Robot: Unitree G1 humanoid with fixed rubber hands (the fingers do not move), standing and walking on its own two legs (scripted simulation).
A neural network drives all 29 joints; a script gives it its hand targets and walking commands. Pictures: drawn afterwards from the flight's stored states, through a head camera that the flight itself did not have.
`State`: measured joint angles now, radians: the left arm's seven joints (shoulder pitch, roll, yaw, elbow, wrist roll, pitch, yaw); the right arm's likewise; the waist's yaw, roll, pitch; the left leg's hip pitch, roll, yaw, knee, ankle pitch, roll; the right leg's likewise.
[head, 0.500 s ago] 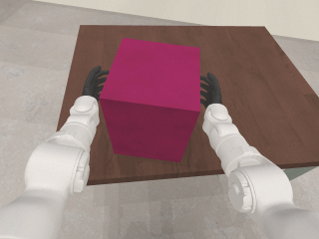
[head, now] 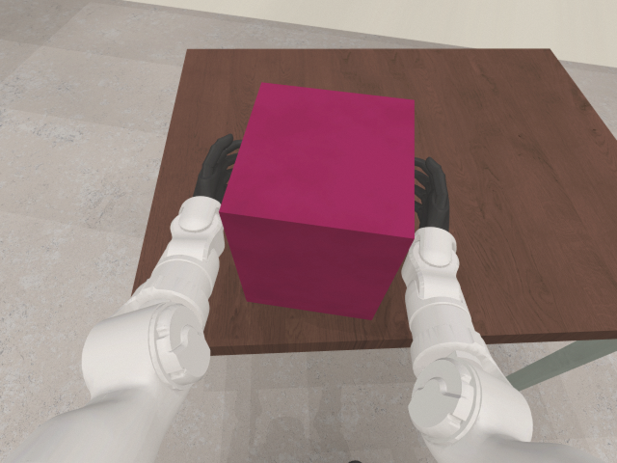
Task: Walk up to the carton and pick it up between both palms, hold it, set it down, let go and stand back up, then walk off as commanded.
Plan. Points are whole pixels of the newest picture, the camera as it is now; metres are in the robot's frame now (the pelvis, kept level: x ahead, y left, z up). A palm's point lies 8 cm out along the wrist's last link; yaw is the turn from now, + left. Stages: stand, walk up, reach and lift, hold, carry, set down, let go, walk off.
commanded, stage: reach and lift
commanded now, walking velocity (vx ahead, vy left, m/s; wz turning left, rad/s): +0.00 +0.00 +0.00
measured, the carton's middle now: (321, 211) +0.45 -0.04 +0.03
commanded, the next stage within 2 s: none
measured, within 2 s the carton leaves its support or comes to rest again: leaves its support in 1.42 s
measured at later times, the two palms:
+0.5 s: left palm (212, 194) +0.46 +0.11 +0.07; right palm (428, 222) +0.40 -0.17 +0.06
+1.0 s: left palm (212, 195) +0.46 +0.11 +0.07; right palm (427, 223) +0.40 -0.17 +0.06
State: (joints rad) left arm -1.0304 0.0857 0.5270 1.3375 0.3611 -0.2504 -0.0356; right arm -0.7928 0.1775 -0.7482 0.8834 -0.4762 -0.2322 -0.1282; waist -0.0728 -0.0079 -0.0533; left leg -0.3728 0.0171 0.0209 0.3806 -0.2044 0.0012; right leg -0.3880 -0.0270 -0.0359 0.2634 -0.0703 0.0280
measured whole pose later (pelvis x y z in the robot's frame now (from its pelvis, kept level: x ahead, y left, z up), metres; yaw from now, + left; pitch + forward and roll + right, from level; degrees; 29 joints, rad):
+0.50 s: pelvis +0.02 -0.01 +0.01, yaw +2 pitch +5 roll -1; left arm -0.89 -0.01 0.52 1.02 0.43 -0.09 -0.09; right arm -0.68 0.19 -0.66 0.84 -0.42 -0.28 -0.16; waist -0.07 -0.03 0.05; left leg -0.19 0.03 0.00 0.31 -0.21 -0.01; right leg -0.19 -0.02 -0.07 0.19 -0.09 0.02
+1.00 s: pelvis +0.02 +0.00 +0.01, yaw +1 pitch +7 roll -1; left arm -0.88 -0.03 0.53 1.00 0.42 -0.08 -0.09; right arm -0.68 0.18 -0.67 0.85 -0.40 -0.30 -0.15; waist -0.07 -0.03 0.03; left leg -0.22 0.03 0.00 0.31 -0.21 -0.01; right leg -0.22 -0.02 -0.06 0.18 -0.07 0.02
